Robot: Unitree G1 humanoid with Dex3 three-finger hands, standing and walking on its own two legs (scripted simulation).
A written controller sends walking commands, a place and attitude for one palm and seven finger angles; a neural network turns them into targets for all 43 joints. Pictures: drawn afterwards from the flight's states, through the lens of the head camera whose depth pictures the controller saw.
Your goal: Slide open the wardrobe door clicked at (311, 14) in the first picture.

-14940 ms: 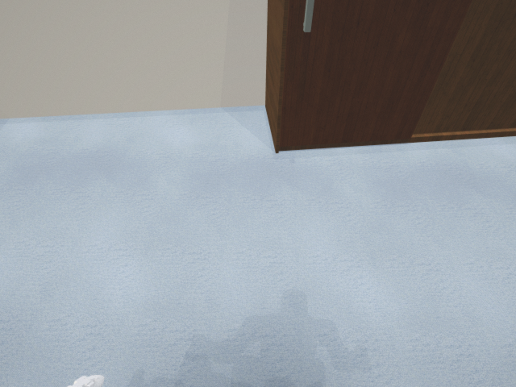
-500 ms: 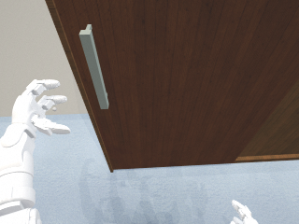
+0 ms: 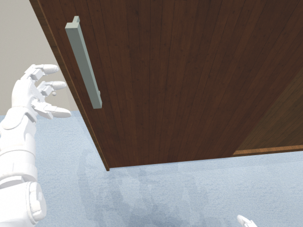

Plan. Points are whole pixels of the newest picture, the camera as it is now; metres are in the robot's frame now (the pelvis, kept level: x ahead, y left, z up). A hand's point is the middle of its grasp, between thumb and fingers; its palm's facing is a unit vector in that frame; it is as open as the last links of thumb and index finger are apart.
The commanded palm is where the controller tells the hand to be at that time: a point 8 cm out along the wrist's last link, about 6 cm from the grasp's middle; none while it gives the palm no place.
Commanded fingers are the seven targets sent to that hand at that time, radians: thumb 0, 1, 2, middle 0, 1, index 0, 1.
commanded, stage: move the hooked fingers beside the handle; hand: left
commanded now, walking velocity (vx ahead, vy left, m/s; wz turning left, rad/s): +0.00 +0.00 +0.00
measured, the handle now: (88, 68) +0.53 +0.21 +0.12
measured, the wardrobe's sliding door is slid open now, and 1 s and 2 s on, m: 0.00 0.00 0.00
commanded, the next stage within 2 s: feel for the door with the fingertips in 1.28 s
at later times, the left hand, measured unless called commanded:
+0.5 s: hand (61, 80) +0.46 +0.27 +0.13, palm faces +0.12 -0.99 +0.01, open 14.0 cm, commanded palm +0.44 +0.31 +0.13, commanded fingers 0.00 -0.50 0.30 -0.30 -1.20 -0.30 -1.20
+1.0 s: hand (63, 80) +0.47 +0.26 +0.13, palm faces +0.12 -0.99 +0.01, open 14.0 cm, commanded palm +0.44 +0.31 +0.13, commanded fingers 0.00 -0.50 0.30 -0.30 -1.20 -0.30 -1.20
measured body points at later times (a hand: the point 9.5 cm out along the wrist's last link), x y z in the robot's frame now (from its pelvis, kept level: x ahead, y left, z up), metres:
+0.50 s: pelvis +0.00 +0.00 -0.01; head +0.06 +0.01 +0.44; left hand +0.45 +0.32 +0.14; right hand +0.03 -0.28 -0.12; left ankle +0.02 +0.12 -0.72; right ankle -0.01 -0.13 -0.72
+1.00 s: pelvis +0.01 +0.00 -0.01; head +0.07 +0.02 +0.44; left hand +0.45 +0.32 +0.13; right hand +0.05 -0.26 -0.12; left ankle +0.02 +0.12 -0.72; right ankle -0.01 -0.13 -0.72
